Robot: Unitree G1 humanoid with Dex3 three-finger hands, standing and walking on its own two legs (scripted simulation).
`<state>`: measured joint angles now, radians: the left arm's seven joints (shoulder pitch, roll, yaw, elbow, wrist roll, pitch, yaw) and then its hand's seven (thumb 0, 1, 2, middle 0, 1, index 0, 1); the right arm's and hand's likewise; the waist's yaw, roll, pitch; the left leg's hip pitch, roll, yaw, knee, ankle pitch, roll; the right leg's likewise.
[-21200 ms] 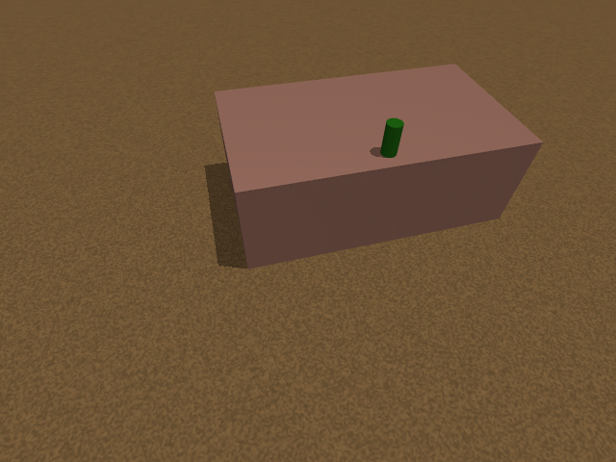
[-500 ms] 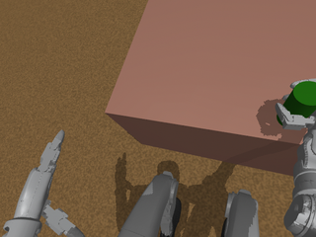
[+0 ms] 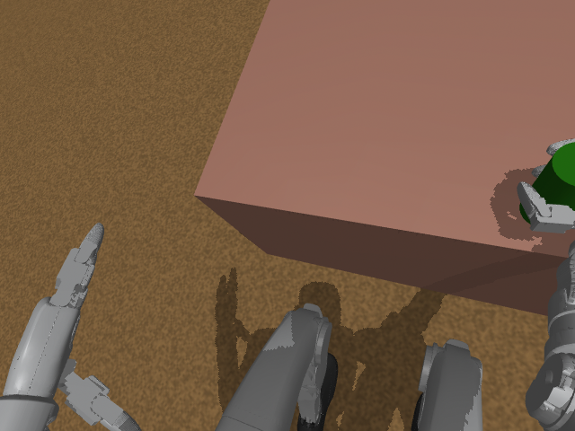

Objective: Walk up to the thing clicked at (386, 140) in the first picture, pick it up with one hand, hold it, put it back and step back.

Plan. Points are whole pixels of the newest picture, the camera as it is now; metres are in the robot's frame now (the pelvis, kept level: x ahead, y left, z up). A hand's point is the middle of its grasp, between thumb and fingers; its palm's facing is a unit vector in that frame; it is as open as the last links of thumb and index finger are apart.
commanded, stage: lower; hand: right
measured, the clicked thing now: (561, 189) +0.48 -0.22 -0.07
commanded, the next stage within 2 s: loosen in 0.02 s
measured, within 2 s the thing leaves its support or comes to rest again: neither
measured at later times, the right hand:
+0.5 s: hand (555, 189) +0.48 -0.22 -0.07, palm faces +0.21 +0.98 +0.00, open 9.5 cm
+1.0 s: hand (571, 178) +0.49 -0.23 -0.05, palm faces +0.22 +0.98 +0.00, open 16.1 cm
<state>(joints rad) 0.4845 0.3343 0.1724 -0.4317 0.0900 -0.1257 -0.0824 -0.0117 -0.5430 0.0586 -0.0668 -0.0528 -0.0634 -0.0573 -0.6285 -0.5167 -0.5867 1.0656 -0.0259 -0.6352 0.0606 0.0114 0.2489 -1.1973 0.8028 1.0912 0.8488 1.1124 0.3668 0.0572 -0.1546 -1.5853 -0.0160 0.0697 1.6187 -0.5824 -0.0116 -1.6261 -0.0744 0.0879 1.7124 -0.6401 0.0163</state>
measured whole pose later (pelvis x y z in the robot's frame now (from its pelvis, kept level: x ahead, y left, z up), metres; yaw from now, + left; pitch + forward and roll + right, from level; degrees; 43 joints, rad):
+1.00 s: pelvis +0.00 +0.00 +0.00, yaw +0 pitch +31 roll +6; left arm 0.50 0.33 0.16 -0.49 0.07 -0.12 -0.09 -0.01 -0.53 0.05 -0.07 -0.06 -0.07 -0.06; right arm -0.62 -0.54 -0.61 0.96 -0.03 -0.56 0.08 -0.02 0.49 -0.18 0.25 0.24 0.25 0.24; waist 0.37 0.06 -0.16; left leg -1.59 -0.02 0.07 1.63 -0.58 -0.01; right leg -1.63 -0.08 0.09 1.73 -0.64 0.02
